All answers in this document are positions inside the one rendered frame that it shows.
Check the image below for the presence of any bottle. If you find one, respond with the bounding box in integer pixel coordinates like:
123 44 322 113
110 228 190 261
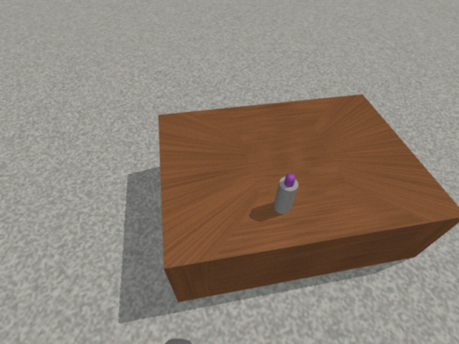
274 173 298 214

